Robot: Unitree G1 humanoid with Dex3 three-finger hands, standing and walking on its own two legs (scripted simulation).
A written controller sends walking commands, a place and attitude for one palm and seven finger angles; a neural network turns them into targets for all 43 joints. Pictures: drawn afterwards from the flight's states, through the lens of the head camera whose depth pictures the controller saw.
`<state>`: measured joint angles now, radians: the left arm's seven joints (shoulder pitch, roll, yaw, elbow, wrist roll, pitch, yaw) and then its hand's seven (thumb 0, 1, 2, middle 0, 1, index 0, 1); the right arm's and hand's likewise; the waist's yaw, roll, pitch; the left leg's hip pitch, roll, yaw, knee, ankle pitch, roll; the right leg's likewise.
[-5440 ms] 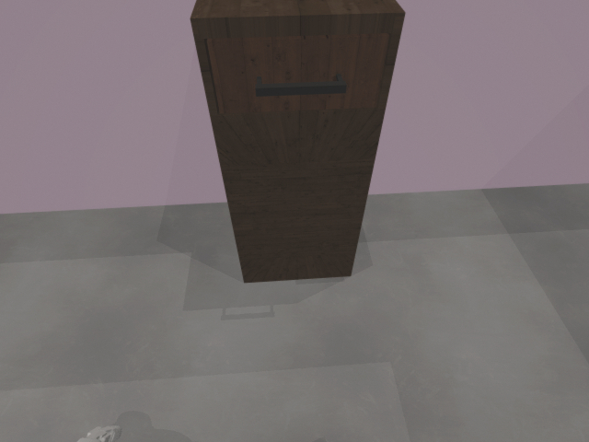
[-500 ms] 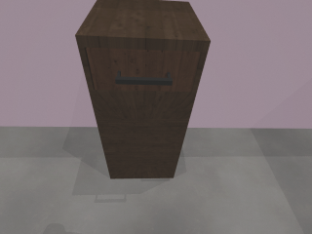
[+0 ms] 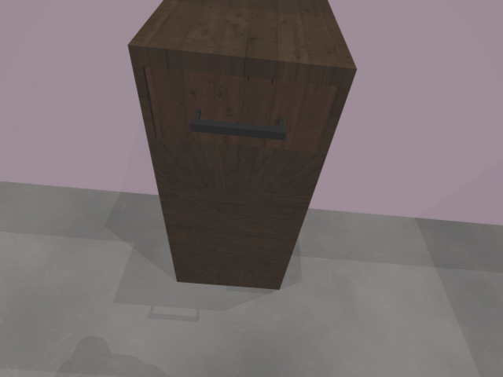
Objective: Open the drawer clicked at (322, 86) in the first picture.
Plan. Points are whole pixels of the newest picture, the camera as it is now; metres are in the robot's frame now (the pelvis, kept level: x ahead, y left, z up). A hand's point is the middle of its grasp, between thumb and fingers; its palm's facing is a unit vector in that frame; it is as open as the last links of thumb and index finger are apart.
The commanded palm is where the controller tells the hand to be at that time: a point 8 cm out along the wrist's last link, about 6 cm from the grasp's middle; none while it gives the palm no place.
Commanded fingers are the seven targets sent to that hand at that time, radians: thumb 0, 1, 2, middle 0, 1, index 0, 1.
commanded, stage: shuffle to correct the standing spot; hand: left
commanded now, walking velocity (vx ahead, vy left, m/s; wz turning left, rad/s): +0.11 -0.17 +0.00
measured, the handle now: (239, 123) +0.59 +0.08 +0.09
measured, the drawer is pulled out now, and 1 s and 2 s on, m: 0.00 0.00 0.00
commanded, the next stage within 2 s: come to a stop and stand still in 0.42 s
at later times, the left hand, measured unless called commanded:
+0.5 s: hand out of the picture +0.11 +0.10 -0.17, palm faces +0.01 -0.97 -0.23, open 7.3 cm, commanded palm none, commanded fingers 0.00 0.90 0.90 -0.20 -0.30 -0.20 -0.30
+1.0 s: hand out of the picture +0.06 +0.05 -0.18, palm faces +0.04 -0.99 -0.16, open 7.3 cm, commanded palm none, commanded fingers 0.00 0.90 0.90 -0.20 -0.30 -0.20 -0.30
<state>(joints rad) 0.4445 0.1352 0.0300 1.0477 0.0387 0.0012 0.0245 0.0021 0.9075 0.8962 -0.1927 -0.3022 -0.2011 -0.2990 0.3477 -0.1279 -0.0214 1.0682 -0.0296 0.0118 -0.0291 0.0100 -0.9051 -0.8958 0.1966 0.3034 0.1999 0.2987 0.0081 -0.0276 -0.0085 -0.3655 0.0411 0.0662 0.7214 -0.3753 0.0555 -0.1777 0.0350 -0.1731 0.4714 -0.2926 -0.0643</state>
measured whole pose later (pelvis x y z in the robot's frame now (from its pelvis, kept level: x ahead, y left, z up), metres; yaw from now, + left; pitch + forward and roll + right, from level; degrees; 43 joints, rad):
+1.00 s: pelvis +0.07 -0.12 +0.00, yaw -2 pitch -1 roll -1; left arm 0.33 0.13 0.02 1.04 0.03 0.01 0.03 0.01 0.91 0.90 -0.20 -0.30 -0.20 -0.30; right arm 0.16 -0.15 -0.02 1.00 -0.02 0.02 -0.03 0.00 -0.93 -0.90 0.20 0.30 0.20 0.30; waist 0.04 -0.01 0.06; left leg -0.27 -0.01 0.12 0.51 -0.22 0.07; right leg -0.24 -0.02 -0.13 0.50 -0.23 -0.03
